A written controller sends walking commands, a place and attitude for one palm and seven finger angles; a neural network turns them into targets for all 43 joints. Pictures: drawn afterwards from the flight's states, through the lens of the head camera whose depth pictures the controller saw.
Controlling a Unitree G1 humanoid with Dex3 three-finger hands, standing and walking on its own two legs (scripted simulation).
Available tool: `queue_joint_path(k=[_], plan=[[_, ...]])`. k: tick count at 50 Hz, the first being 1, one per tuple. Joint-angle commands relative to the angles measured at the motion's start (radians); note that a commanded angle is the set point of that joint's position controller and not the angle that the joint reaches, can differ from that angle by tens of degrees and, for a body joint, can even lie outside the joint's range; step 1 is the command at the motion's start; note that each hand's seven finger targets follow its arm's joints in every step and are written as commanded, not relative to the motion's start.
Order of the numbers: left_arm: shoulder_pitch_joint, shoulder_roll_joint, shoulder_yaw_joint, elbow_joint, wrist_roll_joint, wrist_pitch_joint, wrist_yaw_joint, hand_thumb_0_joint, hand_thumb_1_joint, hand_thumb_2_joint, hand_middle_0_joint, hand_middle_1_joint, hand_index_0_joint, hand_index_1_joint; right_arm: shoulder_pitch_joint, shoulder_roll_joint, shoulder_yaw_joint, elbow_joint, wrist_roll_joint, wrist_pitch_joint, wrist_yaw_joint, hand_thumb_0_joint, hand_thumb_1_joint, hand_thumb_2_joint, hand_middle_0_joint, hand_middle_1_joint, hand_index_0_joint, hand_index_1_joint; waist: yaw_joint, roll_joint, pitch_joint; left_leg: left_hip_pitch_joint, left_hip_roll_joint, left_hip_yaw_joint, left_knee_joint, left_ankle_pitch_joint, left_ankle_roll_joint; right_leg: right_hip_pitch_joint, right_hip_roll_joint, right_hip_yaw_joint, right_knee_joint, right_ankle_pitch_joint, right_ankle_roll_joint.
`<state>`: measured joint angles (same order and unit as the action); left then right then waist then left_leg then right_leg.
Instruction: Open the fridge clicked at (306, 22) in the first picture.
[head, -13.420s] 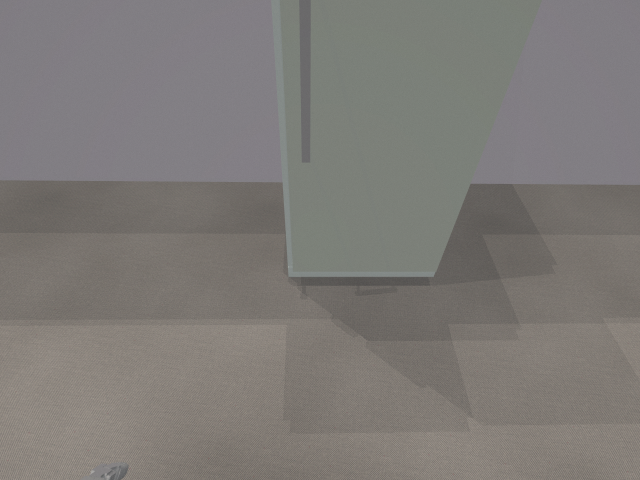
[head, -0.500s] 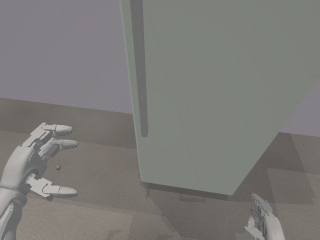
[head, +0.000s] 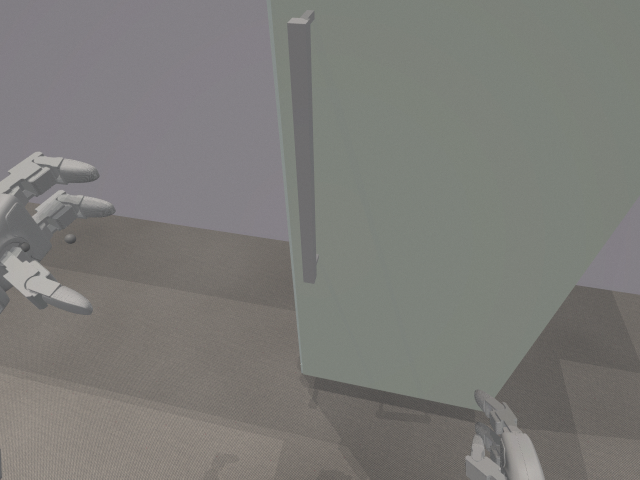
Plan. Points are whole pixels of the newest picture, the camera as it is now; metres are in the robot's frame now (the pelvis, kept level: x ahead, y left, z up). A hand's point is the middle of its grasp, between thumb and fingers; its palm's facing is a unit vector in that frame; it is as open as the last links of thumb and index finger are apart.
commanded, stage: raise the hand to about handle height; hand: left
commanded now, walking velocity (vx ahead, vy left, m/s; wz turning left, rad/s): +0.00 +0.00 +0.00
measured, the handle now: (309, 176) +0.54 +0.08 +0.11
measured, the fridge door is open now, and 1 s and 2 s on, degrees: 0 0 0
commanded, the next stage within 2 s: move the hooked fingers beside the handle in 0.44 s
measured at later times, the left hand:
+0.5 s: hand (123, 245) +0.30 +0.25 +0.18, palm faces -0.05 -0.99 -0.13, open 14.0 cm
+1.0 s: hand (168, 208) +0.36 +0.22 +0.19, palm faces -0.07 -0.99 -0.08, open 14.0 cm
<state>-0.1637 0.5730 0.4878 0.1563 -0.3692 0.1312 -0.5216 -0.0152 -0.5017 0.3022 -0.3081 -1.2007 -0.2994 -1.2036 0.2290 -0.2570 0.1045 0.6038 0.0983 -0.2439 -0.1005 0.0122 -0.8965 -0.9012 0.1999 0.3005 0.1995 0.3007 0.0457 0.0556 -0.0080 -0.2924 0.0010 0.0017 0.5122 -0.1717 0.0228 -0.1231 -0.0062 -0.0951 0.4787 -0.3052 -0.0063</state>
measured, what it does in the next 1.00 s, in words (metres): stands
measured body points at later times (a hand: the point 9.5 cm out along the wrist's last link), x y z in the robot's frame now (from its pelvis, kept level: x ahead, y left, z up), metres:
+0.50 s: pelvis +0.02 -0.01 +0.00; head +0.01 -0.04 +0.45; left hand +0.30 +0.31 +0.19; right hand +0.21 -0.25 -0.07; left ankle +0.07 +0.10 -0.74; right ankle -0.03 -0.11 -0.74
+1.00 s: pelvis +0.03 -0.02 +0.00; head +0.02 -0.04 +0.45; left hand +0.35 +0.28 +0.19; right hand +0.20 -0.26 -0.07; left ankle +0.07 +0.10 -0.74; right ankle -0.03 -0.11 -0.74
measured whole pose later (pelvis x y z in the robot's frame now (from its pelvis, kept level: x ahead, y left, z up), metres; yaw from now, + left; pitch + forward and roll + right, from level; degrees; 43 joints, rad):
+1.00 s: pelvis +0.03 -0.02 +0.00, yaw -1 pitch +0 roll +0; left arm -0.27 0.49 0.41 0.26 -0.33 0.13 -0.47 -0.02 -0.50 0.30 -0.31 -1.20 -0.30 -1.20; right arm 0.22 -0.27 0.07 0.60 0.10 -0.19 -0.10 0.01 -0.90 -0.90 0.20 0.30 0.20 0.30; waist 0.01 0.04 -0.03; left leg -0.30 0.01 0.02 0.52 -0.22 0.00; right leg -0.14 0.00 -0.07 0.51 -0.36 -0.03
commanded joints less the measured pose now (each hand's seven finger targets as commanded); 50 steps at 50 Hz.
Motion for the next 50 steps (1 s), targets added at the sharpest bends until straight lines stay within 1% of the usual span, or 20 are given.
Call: queue_joint_path(k=[1, 4, 7, 9, 10, 13, 16, 19, 21, 26, 28, 31, 33, 35, 36, 38, 39, 43, 44, 50], plan=[[-0.185, 0.176, -0.008, -0.066, -0.01, 0.04, -0.058, 0.0, -0.5, 0.3, -0.3, -1.2, -0.3, -1.2, -0.12, -0.156, -0.074, -0.179, 0.012, -0.045, 0.0, 0.0, -0.9, -0.9, 0.2, 0.3, 0.2, 0.3, -0.019, -0.025, -0.103, 0.173, -0.009, -0.067, -0.072, -0.058, 0.016, -0.197, 0.02, 0.039, -0.109, 0.069, -0.003], [-0.216, 0.228, 0.038, -0.186, -0.023, 0.001, -0.055, 0.0, -0.5, 0.3, -0.3, -1.2, -0.3, -1.2, -0.144, -0.145, -0.073, -0.197, 0.006, -0.046, 0.008, 0.0, -0.9, -0.9, 0.2, 0.3, 0.2, 0.3, -0.011, -0.026, -0.162, 0.2, -0.012, -0.059, -0.041, -0.015, 0.019, -0.178, 0.018, 0.054, -0.101, 0.087, -0.006], [-0.244, 0.318, 0.153, -0.326, -0.038, -0.091, -0.02, 0.0, -0.5, 0.3, -0.3, -1.2, -0.3, -1.2, -0.151, -0.137, -0.075, -0.208, -0.007, -0.064, 0.007, 0.0, -0.9, -0.9, 0.2, 0.3, 0.2, 0.3, 0.006, 0.04, -0.26, 0.258, -0.014, -0.057, -0.041, 0.04, 0.02, -0.134, 0.022, 0.046, -0.085, 0.128, -0.013], [-0.232, 0.366, 0.213, -0.371, -0.037, -0.131, 0.014, 0.0, -0.5, 0.3, -0.3, -1.2, -0.3, -1.2, -0.143, -0.133, -0.073, -0.192, -0.015, -0.073, 0.006, 0.0, -0.9, -0.9, 0.2, 0.3, 0.2, 0.3, 0.018, 0.077, -0.269, 0.267, -0.012, -0.049, -0.038, 0.084, 0.02, -0.108, 0.026, 0.043, -0.083, 0.171, -0.017], [-0.228, 0.34, 0.209, -0.367, -0.038, -0.14, 0.025, 0.0, -0.5, 0.3, -0.3, -1.2, -0.3, -1.2, -0.136, -0.129, -0.073, -0.189, -0.017, -0.074, 0.003, 0.0, -0.9, -0.9, 0.2, 0.3, 0.2, 0.3, 0.011, 0.091, -0.27, 0.271, -0.011, -0.046, -0.047, 0.101, 0.019, -0.098, 0.026, 0.036, -0.076, 0.196, -0.018], [-0.204, 0.273, 0.159, -0.258, -0.025, -0.103, 0.034, 0.0, -0.5, 0.3, -0.3, -1.2, -0.3, -1.2, -0.122, -0.132, -0.077, -0.169, -0.008, -0.067, -0.002, 0.0, -0.9, -0.9, 0.2, 0.3, 0.2, 0.3, -0.003, 0.132, -0.159, 0.242, -0.007, -0.043, -0.063, 0.053, 0.013, -0.155, 0.024, 0.033, -0.091, 0.168, -0.013], [-0.213, 0.22, 0.073, -0.164, -0.006, -0.026, 0.013, 0.0, -0.5, 0.3, -0.3, -1.2, -0.3, -1.2, -0.113, -0.144, -0.082, -0.165, 0.001, -0.052, -0.004, 0.0, -0.9, -0.9, 0.2, 0.3, 0.2, 0.3, -0.016, 0.104, -0.081, 0.207, -0.005, -0.047, -0.073, 0.02, 0.012, -0.185, 0.02, 0.036, -0.105, 0.147, -0.008], [-0.193, 0.195, 0.025, -0.136, -0.005, 0.012, -0.013, 0.0, -0.5, 0.3, -0.3, -1.2, -0.3, -1.2, -0.109, -0.152, -0.085, -0.179, 0.008, -0.042, -0.004, 0.0, -0.9, -0.9, 0.2, 0.3, 0.2, 0.3, -0.022, -0.001, -0.105, 0.208, -0.007, -0.044, -0.05, 0.04, 0.022, -0.179, 0.014, 0.053, -0.111, 0.175, 0.006], [-0.214, 0.223, 0.048, -0.174, -0.012, 0.004, -0.026, 0.0, -0.5, 0.3, -0.3, -1.2, -0.3, -1.2, -0.124, -0.153, -0.087, -0.19, 0.008, -0.037, -0.004, 0.0, -0.9, -0.9, 0.2, 0.3, 0.2, 0.3, -0.02, -0.034, -0.164, 0.221, -0.014, -0.041, -0.03, 0.066, 0.027, -0.165, 0.013, 0.057, -0.093, 0.215, 0.014], [-0.223, 0.297, 0.152, -0.284, -0.037, -0.092, -0.013, 0.0, -0.5, 0.3, -0.3, -1.2, -0.3, -1.2, -0.141, -0.133, -0.083, -0.195, -0.004, -0.047, -0.001, 0.0, -0.9, -0.9, 0.2, 0.3, 0.2, 0.3, -0.002, 0.003, -0.273, 0.276, -0.019, -0.032, -0.011, 0.152, 0.029, -0.106, 0.015, 0.053, -0.063, 0.318, 0.006], [-0.233, 0.277, 0.146, -0.277, -0.04, -0.108, -0.002, 0.0, -0.5, 0.3, -0.3, -1.2, -0.3, -1.2, -0.143, -0.13, -0.08, -0.187, -0.004, -0.05, -0.003, 0.0, -0.9, -0.9, 0.2, 0.3, 0.2, 0.3, -0.005, 0.034, -0.261, 0.278, -0.019, -0.029, -0.014, 0.148, 0.026, -0.115, 0.016, 0.049, -0.063, 0.316, 0.005], [-0.236, 0.269, 0.137, -0.151, -0.028, -0.076, 0.01, 0.0, -0.5, 0.3, -0.3, -1.2, -0.3, -1.2, -0.124, -0.14, -0.085, -0.158, -0.001, -0.04, -0.004, 0.0, -0.9, -0.9, 0.2, 0.3, 0.2, 0.3, -0.011, 0.029, -0.161, 0.228, -0.015, -0.03, -0.02, 0.117, 0.023, -0.152, 0.013, 0.052, -0.077, 0.297, 0.008], [-0.266, 0.216, 0.063, -0.138, -0.01, -0.041, 0.005, 0.0, -0.5, 0.3, -0.3, -1.2, -0.3, -1.2, -0.126, -0.141, -0.085, -0.164, 0.005, -0.034, -0.006, 0.0, -0.9, -0.9, 0.2, 0.3, 0.2, 0.3, -0.022, 0.059, -0.141, 0.231, -0.016, -0.032, -0.024, 0.115, 0.022, -0.176, 0.01, 0.047, -0.076, 0.285, 0.005], [-0.288, 0.198, 0.022, -0.12, 0.004, -0.014, 0.001, 0.0, -0.5, 0.3, -0.3, -1.2, -0.3, -1.2, -0.123, -0.144, -0.087, -0.167, 0.008, -0.024, -0.006, 0.0, -0.9, -0.9, 0.2, 0.3, 0.2, 0.3, -0.03, 0.023, -0.142, 0.227, -0.015, -0.029, -0.016, 0.119, 0.027, -0.179, 0.007, 0.057, -0.08, 0.3, 0.013], [-0.314, 0.195, 0.005, -0.128, 0.009, -0.009, 0.0, 0.0, -0.5, 0.3, -0.3, -1.2, -0.3, -1.2, -0.125, -0.144, -0.088, -0.171, 0.009, -0.02, -0.008, 0.0, -0.9, -0.9, 0.2, 0.3, 0.2, 0.3, -0.032, 0.037, -0.146, 0.228, -0.016, -0.029, -0.016, 0.107, 0.027, -0.185, 0.006, 0.056, -0.08, 0.28, 0.011], [-0.398, 0.178, -0.033, -0.161, 0.014, -0.024, 0.005, 0.0, -0.5, 0.3, -0.3, -1.2, -0.3, -1.2, -0.13, -0.142, -0.088, -0.176, 0.009, -0.02, -0.014, 0.0, -0.9, -0.9, 0.2, 0.3, 0.2, 0.3, -0.047, 0.027, -0.174, 0.251, -0.015, -0.038, -0.014, 0.096, 0.03, -0.192, 0.008, 0.052, -0.075, 0.254, 0.008], [-0.4, 0.176, -0.037, -0.173, 0.011, -0.037, 0.012, 0.0, -0.5, 0.3, -0.3, -1.2, -0.3, -1.2, -0.128, -0.139, -0.086, -0.172, 0.006, -0.018, -0.014, 0.0, -0.9, -0.9, 0.2, 0.3, 0.2, 0.3, -0.047, -0.015, -0.175, 0.251, -0.011, -0.04, -0.01, 0.098, 0.032, -0.187, 0.008, 0.054, -0.08, 0.252, 0.007], [-0.42, 0.235, 0.051, -0.188, 0.003, -0.09, 0.038, 0.0, -0.5, 0.3, -0.3, -1.2, -0.3, -1.2, -0.129, -0.136, -0.087, -0.171, -0.002, -0.021, -0.015, 0.0, -0.9, -0.9, 0.2, 0.3, 0.2, 0.3, -0.027, -0.004, -0.29, 0.289, -0.018, -0.035, -0.005, 0.153, 0.031, -0.129, 0.007, 0.053, -0.054, 0.319, 0.001], [-0.394, 0.278, 0.092, -0.159, 0.006, -0.091, 0.052, 0.0, -0.5, 0.3, -0.3, -1.2, -0.3, -1.2, -0.121, -0.139, -0.088, -0.158, -0.006, -0.014, -0.012, 0.0, -0.9, -0.9, 0.2, 0.3, 0.2, 0.3, -0.016, -0.008, -0.281, 0.27, -0.014, -0.031, -0.003, 0.157, 0.029, -0.114, 0.004, 0.059, -0.06, 0.328, 0.002], [-0.441, 0.193, 0.002, -0.033, 0.045, -0.033, 0.08, 0.0, -0.5, 0.3, -0.3, -1.2, -0.3, -1.2, -0.116, -0.139, -0.088, -0.16, 0.003, 0.009, -0.006, 0.0, -0.9, -0.9, 0.2, 0.3, 0.2, 0.3, -0.026, 0.038, -0.204, 0.235, -0.01, -0.025, -0.019, 0.144, 0.025, -0.15, 0.004, 0.051, -0.061, 0.307, -0.004]])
